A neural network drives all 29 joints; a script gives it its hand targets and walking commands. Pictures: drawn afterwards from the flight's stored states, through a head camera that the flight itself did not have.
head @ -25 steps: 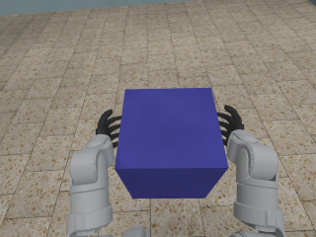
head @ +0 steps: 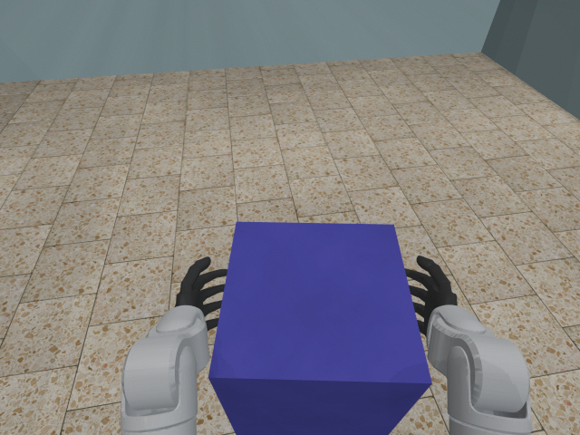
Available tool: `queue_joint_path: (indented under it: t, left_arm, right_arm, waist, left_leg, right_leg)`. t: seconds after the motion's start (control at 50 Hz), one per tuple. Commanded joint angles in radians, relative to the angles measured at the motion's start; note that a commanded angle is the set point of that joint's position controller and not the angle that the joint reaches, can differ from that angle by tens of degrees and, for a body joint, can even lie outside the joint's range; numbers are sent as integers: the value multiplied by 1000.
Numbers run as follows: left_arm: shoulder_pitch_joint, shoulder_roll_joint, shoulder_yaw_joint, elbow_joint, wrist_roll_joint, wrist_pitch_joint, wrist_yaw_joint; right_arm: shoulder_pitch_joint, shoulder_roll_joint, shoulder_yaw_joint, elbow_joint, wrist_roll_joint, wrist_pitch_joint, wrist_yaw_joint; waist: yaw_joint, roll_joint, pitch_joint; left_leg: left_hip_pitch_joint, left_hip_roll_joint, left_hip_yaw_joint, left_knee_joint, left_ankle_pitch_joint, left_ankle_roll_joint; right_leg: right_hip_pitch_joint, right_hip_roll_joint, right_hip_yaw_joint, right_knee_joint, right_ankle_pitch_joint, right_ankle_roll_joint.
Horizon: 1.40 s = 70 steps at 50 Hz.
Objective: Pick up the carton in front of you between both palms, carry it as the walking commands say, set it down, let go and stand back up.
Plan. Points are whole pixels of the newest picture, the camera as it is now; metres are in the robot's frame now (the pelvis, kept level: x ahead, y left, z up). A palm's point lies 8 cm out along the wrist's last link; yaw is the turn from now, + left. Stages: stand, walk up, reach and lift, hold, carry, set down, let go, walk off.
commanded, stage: carry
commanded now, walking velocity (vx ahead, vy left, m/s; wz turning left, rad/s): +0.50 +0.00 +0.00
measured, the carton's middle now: (312, 336) +0.27 -0.01 +0.01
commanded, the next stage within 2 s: none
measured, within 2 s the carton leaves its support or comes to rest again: neither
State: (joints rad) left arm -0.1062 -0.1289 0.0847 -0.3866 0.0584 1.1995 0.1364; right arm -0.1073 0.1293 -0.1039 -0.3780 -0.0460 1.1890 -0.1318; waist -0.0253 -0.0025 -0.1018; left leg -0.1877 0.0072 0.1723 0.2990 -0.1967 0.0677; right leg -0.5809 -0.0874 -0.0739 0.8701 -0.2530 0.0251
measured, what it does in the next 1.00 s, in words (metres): walks ahead: right foot, then left foot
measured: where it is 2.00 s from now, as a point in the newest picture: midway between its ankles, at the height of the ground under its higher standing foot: (300, 354)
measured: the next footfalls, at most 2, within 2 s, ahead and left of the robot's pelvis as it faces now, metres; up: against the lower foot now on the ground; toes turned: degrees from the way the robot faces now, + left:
right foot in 0.24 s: +0.35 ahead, -0.13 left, +0.00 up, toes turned -10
left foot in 0.72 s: +0.64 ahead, +0.09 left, +0.00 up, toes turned -7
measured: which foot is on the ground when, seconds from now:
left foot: down 0.00-0.26, up 0.28-0.70, down 0.72-1.00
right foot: up 0.00-0.22, down 0.24-0.72, up 0.74-0.94, down 0.96-1.00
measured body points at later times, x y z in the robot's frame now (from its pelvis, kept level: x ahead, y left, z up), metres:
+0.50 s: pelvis +0.31 -0.05 +0.00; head +0.30 -0.07 +0.45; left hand +0.55 +0.11 +0.07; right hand +0.57 -0.19 +0.06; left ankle +0.37 +0.11 -0.69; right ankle +0.31 -0.12 -0.75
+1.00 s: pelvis +0.56 -0.01 -0.01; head +0.56 +0.00 +0.44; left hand +0.82 +0.15 +0.07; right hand +0.82 -0.16 +0.07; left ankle +0.61 +0.08 -0.75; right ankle +0.56 -0.13 -0.75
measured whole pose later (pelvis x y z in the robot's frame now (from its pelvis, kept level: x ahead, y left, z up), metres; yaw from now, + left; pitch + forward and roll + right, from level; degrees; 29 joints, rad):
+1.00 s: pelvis +0.56 -0.01 -0.01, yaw +0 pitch +2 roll +1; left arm -0.06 -0.13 0.06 -0.48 0.08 1.23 0.12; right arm -0.05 0.13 -0.07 -0.47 -0.06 1.20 -0.12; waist -0.01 -0.04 -0.07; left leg -0.32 0.03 0.23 0.43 -0.15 0.06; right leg -0.28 -0.07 -0.11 0.48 -0.20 0.02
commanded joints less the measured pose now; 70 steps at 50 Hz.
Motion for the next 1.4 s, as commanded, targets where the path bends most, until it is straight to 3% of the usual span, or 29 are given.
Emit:
queue_joint_path:
  t: [0.0,0.14,0.2,0.22,0.24,0.26,0.28,0.3,0.32,0.34,0.4,0.46,0.52,0.62,0.68,0.7,0.72,0.74,0.76,0.8,0.82,0.86,0.9,0.94,0.98,1.02,1.08,1.14,1.38]
  left_arm:
    - [-421,-951,-708,-169,-307,-23,-170]
    - [-368,-809,-698,-177,-311,33,-177]
    - [-337,-776,-672,-135,-307,44,-179]
    - [-322,-771,-660,-118,-303,45,-180]
    - [-330,-755,-644,-97,-294,41,-182]
    - [-311,-788,-650,-74,-303,35,-186]
    - [-319,-821,-657,-89,-310,28,-195]
    - [-335,-872,-673,-90,-318,15,-202]
    - [-362,-909,-687,-102,-324,2,-209]
    - [-390,-934,-701,-114,-333,-9,-215]
    - [-387,-954,-724,-127,-344,-37,-228]
    - [-357,-923,-730,-145,-344,-47,-231]
    - [-333,-873,-724,-176,-339,-44,-223]
    - [-293,-780,-687,-199,-316,-6,-196]
    - [-293,-738,-668,-196,-307,23,-183]
    - [-300,-723,-664,-193,-306,32,-180]
    - [-322,-709,-662,-201,-309,42,-178]
    - [-330,-718,-681,-213,-324,55,-174]
    - [-317,-731,-692,-217,-329,60,-178]
    - [-375,-823,-722,-205,-344,50,-194]
    - [-397,-864,-734,-203,-352,40,-202]
    - [-409,-918,-746,-200,-354,20,-208]
    - [-388,-934,-749,-202,-345,3,-208]
    - [-378,-928,-746,-216,-336,-5,-205]
    - [-380,-904,-732,-216,-328,0,-202]
    - [-373,-868,-710,-186,-314,13,-201]
    - [-318,-814,-676,-121,-296,29,-197]
    - [-320,-804,-663,-86,-293,36,-195]
    - [-382,-876,-704,-163,-336,14,-199]
  right_arm:
    - [-434,935,723,-182,354,-4,203]
    - [-347,796,691,-155,310,39,192]
    - [-349,767,685,-141,295,54,184]
    - [-348,752,682,-135,290,58,181]
    - [-355,761,694,-147,290,64,179]
    - [-370,765,704,-154,297,63,184]
    - [-386,811,723,-137,307,54,189]
    - [-392,853,728,-131,312,42,197]
    - [-399,899,738,-123,317,28,203]
    - [-397,932,744,-118,315,14,207]
    - [-366,966,752,-113,295,-20,205]
    - [-334,948,755,-126,279,-37,196]
    - [-319,908,757,-158,284,-35,187]
    - [-317,807,740,-208,302,9,174]
    - [-306,757,714,-202,305,39,170]
    - [-305,743,701,-198,301,48,170]
    - [-305,721,683,-196,296,57,170]
    - [-314,718,673,-168,300,59,171]
    - [-267,755,669,-149,312,56,175]
    - [-295,845,675,-154,313,42,188]
    - [-325,886,685,-158,316,34,195]
    - [-352,930,704,-167,324,17,205]
    - [-344,940,716,-180,326,3,211]
    - [-356,930,726,-193,329,-3,214]
    - [-377,902,730,-202,328,3,215]
    - [-375,871,731,-179,326,21,211]
    - [-338,817,713,-132,307,42,201]
    - [-339,806,700,-100,299,50,196]
    - [-368,883,718,-152,312,24,191]
  waist:
    - [7,129,-236]
    - [4,156,-91]
    - [31,126,-157]
    - [49,60,-224]
    - [58,-187,-321]
    - [57,-318,-311]
    - [48,-234,-296]
    - [47,-139,-293]
    - [41,-59,-264]
    - [34,-47,-250]
    - [32,-109,-222]
    - [34,-106,-181]
    - [39,-104,-140]
    - [46,-138,-89]
    - [29,-120,-130]
    - [21,-92,-166]
    - [16,39,-254]
    - [4,223,-387]
    - [11,233,-397]
    - [17,143,-360]
    - [22,121,-323]
    - [24,134,-324]
    - [22,141,-352]
    - [28,105,-344]
    - [23,40,-292]
    - [20,-31,-236]
    - [22,-32,-244]
    - [23,-36,-247]
    - [25,-10,-288]
  left_leg:
    - [277,240,-185,-114,254,68]
    - [273,227,-91,-78,405,29]
    - [168,181,11,190,556,-21]
    - [16,148,26,381,393,-51]
    - [-293,48,-1,716,127,-107]
    - [-475,-45,-67,899,-280,-108]
    - [-521,28,-156,1012,-286,-74]
    - [-514,72,-175,1012,-242,-53]
    - [-483,111,-187,949,-176,-45]
    - [-439,137,-195,868,-121,-46]
    - [-389,130,-129,702,-42,-68]
    - [-435,131,-89,517,35,-98]
    - [-447,114,-52,370,124,-99]
    - [-355,49,18,216,220,-85]
    - [-85,-12,91,69,325,-76]
    - [80,37,47,52,429,-76]
    - [295,227,-143,146,816,-46]
    - [558,428,-391,184,990,137]
    - [449,421,-423,91,871,165]
    - [312,369,-307,22,668,112]
    - [233,336,-237,-2,588,72]
    - [169,287,-164,-25,416,38]
    - [154,276,-133,-6,321,37]
    - [80,237,-83,28,205,10]
    - [32,192,-45,70,89,-37]
    - [24,175,-68,108,225,-61]
    - [37,174,-68,197,412,-66]
    - [29,162,-61,236,467,-73]
    - [64,159,-65,265,456,-64]
  right_leg:
    - [-75,-4,-37,-144,94,13]
    - [17,24,-111,-361,223,-40]
    - [360,102,-193,-427,132,-61]
    - [581,28,-85,-418,64,-72]
    - [827,-270,395,-504,-91,-210]
    - [854,-339,637,-649,27,-269]
    - [817,-335,536,-620,129,-262]
    - [746,-304,445,-601,173,-238]
    - [646,-283,359,-619,155,-202]
    - [568,-261,281,-660,65,-165]
    - [486,-213,138,-733,-47,-147]
    - [524,-205,89,-774,-9,-168]
    - [573,-178,32,-765,88,-156]
    - [618,-141,-84,-614,564,-108]
    - [573,-88,-157,-386,646,-48]
    - [484,-69,-157,-284,567,-12]
    - [339,-37,-133,-97,224,25]
    - [111,54,-66,126,-193,46]
    - [106,60,16,189,-343,34]
    - [134,2,70,86,-324,1]
    - [178,-16,65,-66,-310,-2]
    - [277,23,19,-235,-249,1]
    - [339,28,-13,-341,-129,-5]
    - [434,5,-36,-483,110,1]
    - [424,-92,41,-510,184,-2]
    - [411,-108,36,-439,312,-12]
    - [421,-97,31,-399,508,-19]
    - [428,-93,26,-372,633,-20]
    - [436,-78,21,-340,584,-29]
